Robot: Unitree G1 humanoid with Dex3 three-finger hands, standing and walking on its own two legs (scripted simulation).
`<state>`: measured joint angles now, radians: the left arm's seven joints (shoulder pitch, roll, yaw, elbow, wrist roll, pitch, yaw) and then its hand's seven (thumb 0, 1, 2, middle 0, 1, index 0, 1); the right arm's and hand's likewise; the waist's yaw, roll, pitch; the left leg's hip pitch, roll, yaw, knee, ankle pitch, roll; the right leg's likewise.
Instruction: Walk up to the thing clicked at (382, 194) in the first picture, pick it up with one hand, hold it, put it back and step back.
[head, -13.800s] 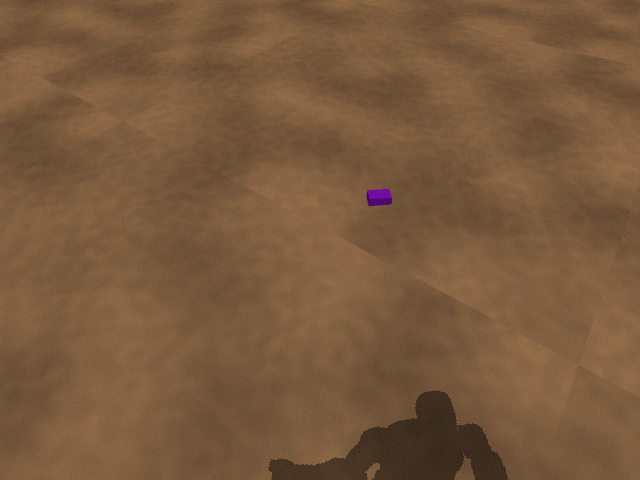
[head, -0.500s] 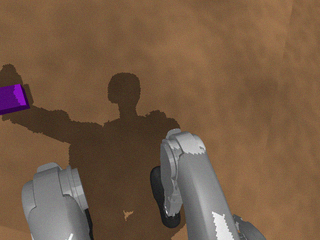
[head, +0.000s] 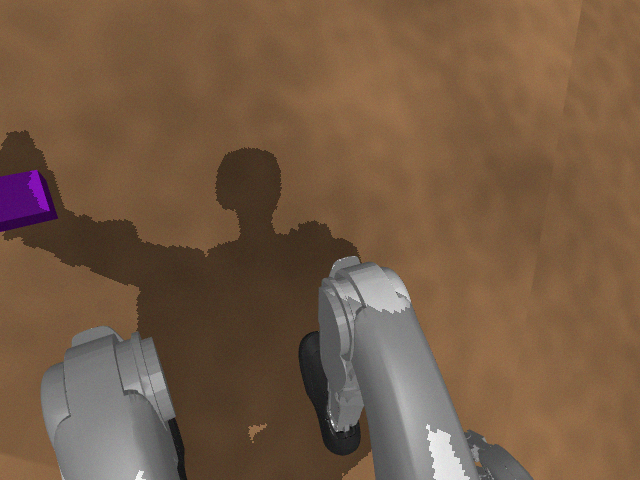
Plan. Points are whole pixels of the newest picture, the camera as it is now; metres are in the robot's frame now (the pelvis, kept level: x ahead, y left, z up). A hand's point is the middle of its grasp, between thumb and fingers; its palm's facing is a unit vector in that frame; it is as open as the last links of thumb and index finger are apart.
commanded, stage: rise first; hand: left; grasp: from above
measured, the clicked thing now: (5, 203) +0.51 +0.30 -0.30
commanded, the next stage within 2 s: none
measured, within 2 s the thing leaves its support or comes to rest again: neither
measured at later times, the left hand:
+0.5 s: hand out of the picture +0.47 +0.33 -0.18, palm faces -0.44 -0.08 -0.89, open 13.4 cm
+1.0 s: hand out of the picture +0.47 +0.33 -0.18, palm faces -0.44 -0.09 -0.89, open 13.3 cm
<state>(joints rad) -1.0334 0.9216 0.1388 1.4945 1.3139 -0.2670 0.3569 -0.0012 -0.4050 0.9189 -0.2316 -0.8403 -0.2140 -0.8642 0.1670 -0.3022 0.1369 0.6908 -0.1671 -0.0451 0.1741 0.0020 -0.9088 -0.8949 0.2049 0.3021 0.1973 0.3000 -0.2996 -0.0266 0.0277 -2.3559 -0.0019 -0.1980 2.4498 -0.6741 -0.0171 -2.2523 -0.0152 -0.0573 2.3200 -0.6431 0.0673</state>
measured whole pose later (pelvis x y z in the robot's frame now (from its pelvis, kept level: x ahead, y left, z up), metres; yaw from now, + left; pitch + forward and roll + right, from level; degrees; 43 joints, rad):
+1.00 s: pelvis +0.00 +0.00 +0.00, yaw +0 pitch +33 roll -11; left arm -1.03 0.91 0.14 1.51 1.32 -0.26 0.37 0.00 -0.38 0.90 -0.23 -0.83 -0.22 -0.85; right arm 0.17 -0.31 0.14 0.69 -0.17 -0.07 0.19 0.00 -0.90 -0.89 0.21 0.30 0.20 0.30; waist -0.30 -0.03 0.03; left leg -2.36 -0.01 -0.20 2.46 -0.68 -0.02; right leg -2.26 -0.01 -0.06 2.33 -0.65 0.07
